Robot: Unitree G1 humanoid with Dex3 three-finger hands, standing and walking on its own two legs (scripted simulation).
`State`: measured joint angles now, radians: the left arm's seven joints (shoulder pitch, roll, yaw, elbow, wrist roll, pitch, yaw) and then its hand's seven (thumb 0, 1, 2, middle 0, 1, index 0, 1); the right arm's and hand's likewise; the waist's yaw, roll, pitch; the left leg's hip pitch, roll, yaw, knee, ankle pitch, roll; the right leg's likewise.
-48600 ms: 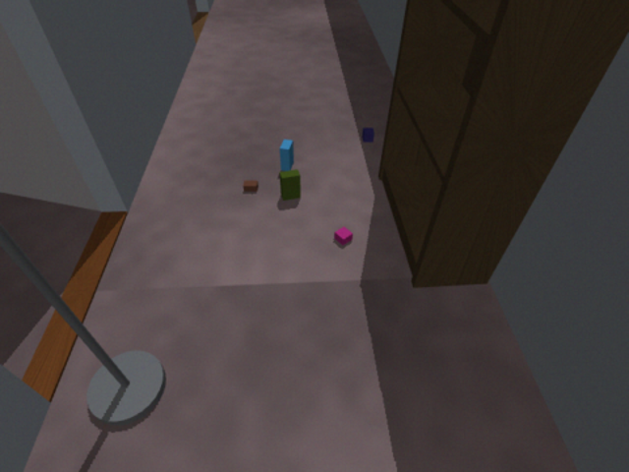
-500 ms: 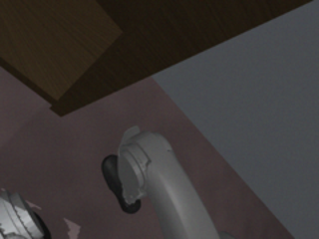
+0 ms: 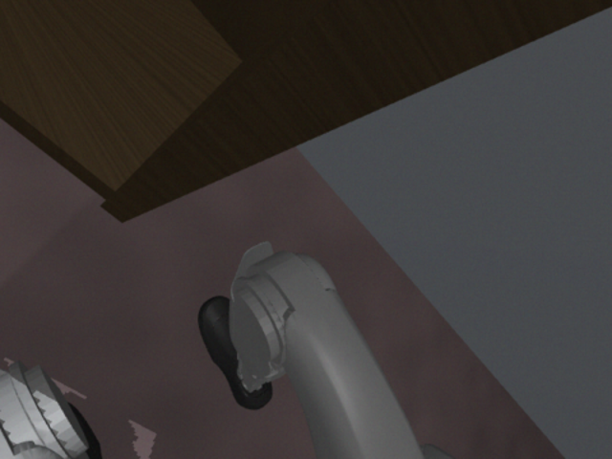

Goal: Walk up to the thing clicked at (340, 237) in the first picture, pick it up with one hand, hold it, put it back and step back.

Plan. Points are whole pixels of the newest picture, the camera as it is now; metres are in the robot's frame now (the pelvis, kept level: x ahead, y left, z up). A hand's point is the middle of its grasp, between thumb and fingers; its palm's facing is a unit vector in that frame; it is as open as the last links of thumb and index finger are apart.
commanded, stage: withdraw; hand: left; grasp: from above
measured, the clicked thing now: out of the picture +0.43 +0.40 -0.32
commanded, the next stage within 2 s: home in 0.62 s
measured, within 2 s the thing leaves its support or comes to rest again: neither
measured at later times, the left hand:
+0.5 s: hand out of the picture +0.44 +0.41 -0.09, palm faces -0.34 -0.29 -0.90, open 13.4 cm
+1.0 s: hand out of the picture +0.45 +0.37 -0.13, palm faces -0.37 -0.19 -0.91, open 12.1 cm
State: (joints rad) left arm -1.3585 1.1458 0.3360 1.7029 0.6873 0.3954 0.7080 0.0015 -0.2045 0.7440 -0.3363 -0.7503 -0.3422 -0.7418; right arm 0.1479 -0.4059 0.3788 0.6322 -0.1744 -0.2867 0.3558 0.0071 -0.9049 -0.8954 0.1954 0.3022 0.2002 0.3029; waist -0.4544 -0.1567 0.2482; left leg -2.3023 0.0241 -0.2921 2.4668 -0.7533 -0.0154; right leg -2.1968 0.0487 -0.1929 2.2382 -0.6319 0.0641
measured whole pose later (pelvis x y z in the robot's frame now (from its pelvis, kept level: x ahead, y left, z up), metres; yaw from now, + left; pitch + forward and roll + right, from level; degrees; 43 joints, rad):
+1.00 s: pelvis -0.01 +0.00 +0.01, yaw +6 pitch +34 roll -13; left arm -0.91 0.90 0.13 0.97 1.11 -0.26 0.04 0.00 -0.13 0.95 -0.24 -0.74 -0.22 -0.74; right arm 0.26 -0.33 0.12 0.59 -0.10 0.06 0.05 0.01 -0.88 -0.89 0.20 0.30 0.21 0.30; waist -0.25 -0.02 0.03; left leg -2.31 -0.01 -0.17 2.36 -0.65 0.01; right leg -2.21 0.00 -0.10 2.21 -0.61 0.05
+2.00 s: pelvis +0.07 +0.00 +0.35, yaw +16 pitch +16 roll -4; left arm 0.32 0.24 0.05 0.04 -0.05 0.42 0.08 0.01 0.90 0.90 -0.21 -0.30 -0.21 -0.29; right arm 0.26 -0.22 0.05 0.54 0.04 -0.14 -0.16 0.02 -0.90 -0.90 0.20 0.30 0.21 0.30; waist -0.07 0.04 -0.18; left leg -0.90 0.04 -0.07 1.15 -0.53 -0.01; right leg -0.85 0.00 -0.06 1.07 -0.49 0.02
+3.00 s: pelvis +0.09 +0.01 +0.38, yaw +17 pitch +10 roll -3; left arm 0.50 0.23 0.03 -0.12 -0.05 0.46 0.02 0.01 0.91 0.90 -0.20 -0.30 -0.20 -0.29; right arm 0.29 -0.22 0.03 0.53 0.01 -0.22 -0.18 0.02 -0.90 -0.90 0.20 0.30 0.21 0.30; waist -0.04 0.04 -0.17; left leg -0.69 0.03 -0.06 1.02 -0.52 -0.01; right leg -0.64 -0.01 -0.06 0.94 -0.48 0.02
